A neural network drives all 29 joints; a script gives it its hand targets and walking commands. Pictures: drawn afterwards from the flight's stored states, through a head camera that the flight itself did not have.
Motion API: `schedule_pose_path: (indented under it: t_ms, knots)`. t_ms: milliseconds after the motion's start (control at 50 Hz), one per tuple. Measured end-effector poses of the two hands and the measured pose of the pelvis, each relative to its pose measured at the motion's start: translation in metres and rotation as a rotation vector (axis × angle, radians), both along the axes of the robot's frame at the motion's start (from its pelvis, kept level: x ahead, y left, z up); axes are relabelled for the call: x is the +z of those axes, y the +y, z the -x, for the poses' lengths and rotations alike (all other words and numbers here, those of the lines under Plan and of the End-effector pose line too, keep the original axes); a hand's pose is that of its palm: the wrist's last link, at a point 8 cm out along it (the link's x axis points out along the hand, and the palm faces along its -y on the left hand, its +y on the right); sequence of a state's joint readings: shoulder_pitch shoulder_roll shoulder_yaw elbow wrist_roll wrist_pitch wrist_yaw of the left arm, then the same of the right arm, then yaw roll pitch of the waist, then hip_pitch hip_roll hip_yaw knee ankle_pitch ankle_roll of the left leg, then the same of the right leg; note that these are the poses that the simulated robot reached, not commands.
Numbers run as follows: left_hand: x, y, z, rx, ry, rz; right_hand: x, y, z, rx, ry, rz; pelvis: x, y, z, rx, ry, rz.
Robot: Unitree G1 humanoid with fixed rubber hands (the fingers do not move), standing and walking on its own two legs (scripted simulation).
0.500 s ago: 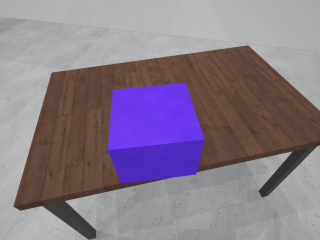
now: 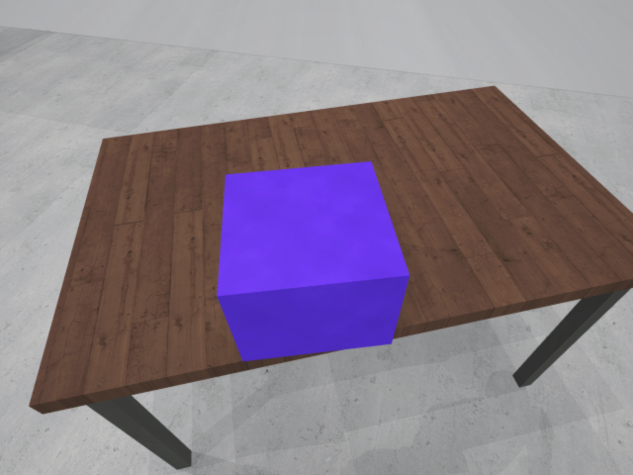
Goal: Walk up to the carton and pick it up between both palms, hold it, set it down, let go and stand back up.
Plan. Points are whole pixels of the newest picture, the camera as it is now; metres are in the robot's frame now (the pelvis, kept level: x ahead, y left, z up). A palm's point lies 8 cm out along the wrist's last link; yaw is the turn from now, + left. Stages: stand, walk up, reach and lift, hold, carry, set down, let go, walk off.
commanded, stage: stand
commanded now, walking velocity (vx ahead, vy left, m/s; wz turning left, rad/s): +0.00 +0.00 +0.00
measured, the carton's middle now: (308, 259) +0.44 +0.04 -0.03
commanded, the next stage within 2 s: none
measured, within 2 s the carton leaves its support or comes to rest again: neither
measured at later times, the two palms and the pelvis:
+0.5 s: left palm out of the picture -0.01 +0.21 -0.15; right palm out of the picture -0.05 -0.22 -0.15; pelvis +0.00 +0.00 +0.00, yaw +0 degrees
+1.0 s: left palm out of the picture +0.00 +0.21 -0.15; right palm out of the picture -0.05 -0.22 -0.14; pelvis +0.00 +0.00 +0.00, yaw +0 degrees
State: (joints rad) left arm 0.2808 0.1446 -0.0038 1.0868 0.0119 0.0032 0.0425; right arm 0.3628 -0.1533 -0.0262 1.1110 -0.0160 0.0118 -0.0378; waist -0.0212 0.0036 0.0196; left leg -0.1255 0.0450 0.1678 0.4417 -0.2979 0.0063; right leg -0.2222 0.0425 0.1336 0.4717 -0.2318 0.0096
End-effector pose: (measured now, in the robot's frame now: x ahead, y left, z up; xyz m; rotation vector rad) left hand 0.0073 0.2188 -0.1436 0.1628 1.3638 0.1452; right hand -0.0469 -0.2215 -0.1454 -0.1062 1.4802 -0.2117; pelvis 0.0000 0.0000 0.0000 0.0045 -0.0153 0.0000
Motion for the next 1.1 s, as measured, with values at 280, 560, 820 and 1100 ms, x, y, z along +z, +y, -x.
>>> schedule_pose_path:
  t_ms: [280, 560, 820, 1100]
  knots:
    - [-0.001, -0.003, 0.006, 0.004, 0.023, 0.008, -0.001, 0.005, 0.008, 0.002, 0.017, -0.009, 0.0, 0.001, 0.002, 0.001, 0.002, -0.001]
    - [-0.002, -0.007, 0.014, 0.011, 0.046, 0.013, 0.0, 0.001, 0.003, 0.012, 0.01, -0.003, 0.0, -0.001, 0.002, 0.003, 0.005, 0.0]
    - [-0.002, -0.005, 0.015, 0.01, 0.055, 0.013, 0.0, 0.006, 0.006, 0.013, 0.023, -0.016, 0.0, -0.001, 0.002, 0.004, 0.011, 0.002]
    - [-0.004, -0.006, 0.012, 0.017, 0.048, 0.022, 0.0, 0.007, -0.001, 0.012, 0.005, -0.008, 0.0, 0.001, -0.002, 0.005, 0.006, 0.006]
